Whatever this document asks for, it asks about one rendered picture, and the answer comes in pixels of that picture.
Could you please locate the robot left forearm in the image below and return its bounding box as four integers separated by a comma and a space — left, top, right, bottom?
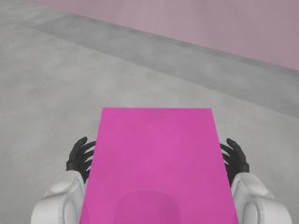
30, 170, 85, 224

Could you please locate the carton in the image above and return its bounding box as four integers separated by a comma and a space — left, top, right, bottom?
79, 107, 239, 224

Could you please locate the robot right forearm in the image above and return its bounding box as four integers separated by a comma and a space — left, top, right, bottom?
231, 172, 292, 224

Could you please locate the robot right hand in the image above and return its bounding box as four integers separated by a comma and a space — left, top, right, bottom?
220, 138, 249, 187

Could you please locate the robot left hand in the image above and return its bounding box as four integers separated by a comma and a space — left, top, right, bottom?
66, 136, 96, 184

